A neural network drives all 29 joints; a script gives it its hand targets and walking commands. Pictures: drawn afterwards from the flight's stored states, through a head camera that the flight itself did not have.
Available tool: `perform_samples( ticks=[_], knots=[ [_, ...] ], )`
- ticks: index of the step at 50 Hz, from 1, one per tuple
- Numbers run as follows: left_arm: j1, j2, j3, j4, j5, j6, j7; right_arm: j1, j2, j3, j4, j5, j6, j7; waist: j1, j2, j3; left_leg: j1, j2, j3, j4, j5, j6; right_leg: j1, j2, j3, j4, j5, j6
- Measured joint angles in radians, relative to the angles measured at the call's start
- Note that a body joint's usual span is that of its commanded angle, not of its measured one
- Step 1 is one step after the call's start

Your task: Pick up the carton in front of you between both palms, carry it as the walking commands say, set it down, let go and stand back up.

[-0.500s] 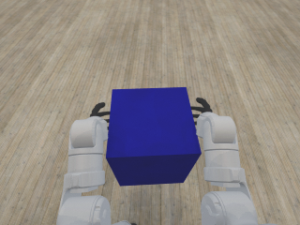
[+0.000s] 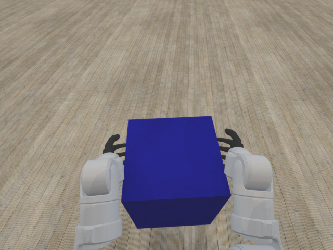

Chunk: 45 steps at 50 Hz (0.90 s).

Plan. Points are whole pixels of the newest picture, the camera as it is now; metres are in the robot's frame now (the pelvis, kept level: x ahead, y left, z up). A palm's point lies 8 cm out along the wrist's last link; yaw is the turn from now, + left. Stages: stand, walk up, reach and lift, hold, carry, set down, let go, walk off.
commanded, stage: carry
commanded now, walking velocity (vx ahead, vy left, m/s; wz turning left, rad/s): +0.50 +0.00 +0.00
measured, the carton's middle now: (172, 175) +0.31 +0.00 +0.00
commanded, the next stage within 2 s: none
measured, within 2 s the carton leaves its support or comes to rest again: neither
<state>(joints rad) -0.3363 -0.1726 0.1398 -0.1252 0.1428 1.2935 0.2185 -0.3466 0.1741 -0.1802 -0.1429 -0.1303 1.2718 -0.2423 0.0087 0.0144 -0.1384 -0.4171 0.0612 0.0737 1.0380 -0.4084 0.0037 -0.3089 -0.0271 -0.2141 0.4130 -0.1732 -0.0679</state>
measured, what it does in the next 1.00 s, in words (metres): walks ahead: left foot, then right foot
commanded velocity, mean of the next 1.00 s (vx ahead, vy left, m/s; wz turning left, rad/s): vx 0.01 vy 0.00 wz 0.00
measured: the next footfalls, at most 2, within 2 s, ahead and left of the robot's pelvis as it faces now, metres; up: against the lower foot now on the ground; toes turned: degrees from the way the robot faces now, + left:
left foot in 0.28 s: +0.34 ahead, +0.12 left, +0.00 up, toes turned -23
right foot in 0.44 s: +0.20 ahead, -0.08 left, +0.00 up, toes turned -14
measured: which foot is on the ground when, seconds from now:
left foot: up 0.00-0.26, down 0.28-1.00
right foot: down 0.00-0.32, up 0.34-0.42, down 0.44-1.00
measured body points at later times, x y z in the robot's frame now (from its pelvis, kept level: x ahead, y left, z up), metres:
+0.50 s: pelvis +0.23 +0.02 -0.01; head +0.25 +0.03 +0.44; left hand +0.53 +0.16 +0.05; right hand +0.53 -0.13 +0.05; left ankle +0.30 +0.11 -0.74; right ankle +0.15 -0.09 -0.74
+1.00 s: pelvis +0.28 +0.00 -0.01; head +0.26 -0.01 +0.44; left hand +0.58 +0.12 +0.03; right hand +0.57 -0.17 +0.03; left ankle +0.30 +0.12 -0.74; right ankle +0.16 -0.08 -0.73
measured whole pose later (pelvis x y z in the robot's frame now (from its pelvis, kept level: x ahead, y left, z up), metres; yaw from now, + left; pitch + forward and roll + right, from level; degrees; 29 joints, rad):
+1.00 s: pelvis +0.28 +0.00 -0.01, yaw -3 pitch +3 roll +2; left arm -0.21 -0.14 0.10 0.11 0.20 0.91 0.15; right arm -0.23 0.14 -0.10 0.12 -0.20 0.89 -0.17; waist -0.02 -0.01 -0.13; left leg -0.34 0.06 0.18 0.54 -0.21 0.01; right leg -0.10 -0.05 -0.15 0.51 -0.40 0.01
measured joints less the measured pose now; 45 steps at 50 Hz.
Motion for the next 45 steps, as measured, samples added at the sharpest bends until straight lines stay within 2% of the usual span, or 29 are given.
perform_samples(
  ticks=[7, 11, 13, 14, 15, 17, 18, 20, 21, 23, 25, 30, 38, 45],
  knots=[
    [0.012, 0.004, 0.009, 0.000, -0.017, -0.019, 0.014, 0.004, 0.000, 0.021, 0.020, -0.023, -0.027, 0.019, 0.008, -0.004, 0.018, -0.165, 0.035, 0.022, -0.307, 0.211, -0.035, 0.167, 0.002, 0.015, -0.116, -0.048, 0.021],
    [0.007, 0.002, -0.001, -0.005, -0.007, -0.036, 0.005, 0.015, -0.003, 0.024, -0.004, -0.018, -0.042, 0.017, -0.002, -0.004, 0.033, -0.145, 0.012, 0.060, -0.476, 0.355, -0.030, 0.236, -0.006, 0.016, -0.079, -0.139, 0.051],
    [0.008, 0.002, -0.003, -0.005, 0.000, -0.041, -0.002, 0.017, -0.004, 0.025, -0.008, -0.014, -0.045, 0.012, -0.006, -0.003, 0.036, -0.082, -0.006, 0.095, -0.590, 0.468, -0.025, 0.257, -0.013, 0.019, -0.013, -0.213, 0.071],
    [0.010, 0.003, -0.001, -0.005, 0.004, -0.044, -0.007, 0.016, -0.003, 0.028, -0.003, -0.012, -0.048, 0.010, -0.007, -0.002, 0.033, -0.043, -0.010, 0.112, -0.626, 0.476, 0.003, 0.257, -0.017, 0.021, 0.042, -0.258, 0.082],
    [0.008, 0.008, 0.004, 0.001, 0.006, -0.052, -0.010, 0.014, -0.003, 0.035, 0.013, -0.011, -0.063, 0.009, -0.012, -0.027, 0.034, -0.035, -0.024, 0.127, -0.611, 0.412, 0.043, 0.232, -0.041, 0.030, 0.120, -0.282, 0.092],
    [0.009, 0.018, 0.017, 0.008, 0.001, -0.061, -0.009, 0.000, 0.002, 0.042, 0.051, -0.014, -0.087, 0.008, -0.017, -0.061, 0.055, -0.036, -0.037, 0.142, -0.566, 0.332, 0.077, 0.158, -0.051, 0.092, 0.273, -0.323, 0.107],
    [0.016, 0.018, 0.020, 0.006, -0.003, -0.061, -0.002, -0.002, 0.003, 0.043, 0.063, -0.013, -0.091, 0.009, -0.015, -0.065, 0.064, -0.028, -0.035, 0.145, -0.566, 0.322, 0.071, 0.127, -0.042, 0.115, 0.301, -0.352, 0.107],
    [0.034, 0.007, 0.022, -0.004, -0.014, -0.058, 0.019, 0.003, 0.001, 0.038, 0.071, -0.010, -0.090, 0.016, -0.009, -0.059, 0.082, -0.006, -0.028, 0.146, -0.584, 0.316, 0.063, 0.094, -0.028, 0.129, 0.235, -0.366, 0.102],
    [0.040, 0.009, 0.014, -0.010, -0.020, -0.054, 0.028, 0.006, 0.001, 0.036, 0.069, -0.010, -0.089, 0.020, -0.007, -0.054, 0.092, 0.007, -0.026, 0.145, -0.593, 0.312, 0.062, 0.090, -0.026, 0.126, 0.165, -0.324, 0.100],
    [0.047, 0.013, -0.002, -0.020, -0.030, -0.052, 0.038, 0.020, -0.004, 0.040, 0.054, -0.006, -0.089, 0.023, -0.009, -0.047, 0.104, 0.030, -0.027, 0.139, -0.596, 0.296, 0.059, 0.111, -0.028, 0.113, 0.091, -0.161, 0.093],
    [0.050, 0.014, -0.011, -0.030, -0.031, -0.053, 0.038, 0.031, -0.008, 0.047, 0.035, 0.002, -0.089, 0.018, -0.005, -0.043, 0.096, 0.041, -0.027, 0.138, -0.588, 0.274, 0.052, 0.134, -0.028, 0.111, 0.076, -0.172, 0.083],
    [0.034, 0.010, -0.010, -0.022, -0.011, -0.093, 0.018, 0.028, -0.007, 0.046, 0.024, -0.014, -0.125, 0.030, -0.005, -0.030, 0.053, 0.031, -0.017, 0.134, -0.535, 0.224, 0.039, 0.138, -0.027, 0.103, 0.100, -0.221, 0.087],
    [0.078, 0.021, -0.032, 0.124, 0.025, -0.188, -0.020, 0.080, -0.021, 0.065, 0.140, -0.037, -0.200, 0.040, -0.015, -0.024, -0.012, 0.059, -0.007, 0.119, -0.503, 0.225, 0.018, 0.189, -0.024, 0.087, 0.082, -0.196, 0.094],
    [0.112, 0.029, -0.046, 0.192, 0.037, -0.291, -0.034, 0.110, -0.028, 0.081, 0.202, -0.041, -0.293, 0.040, -0.028, -0.025, 0.004, 0.090, -0.003, 0.115, -0.517, 0.200, 0.005, 0.199, -0.025, 0.069, 0.106, -0.210, 0.087]
  ],
)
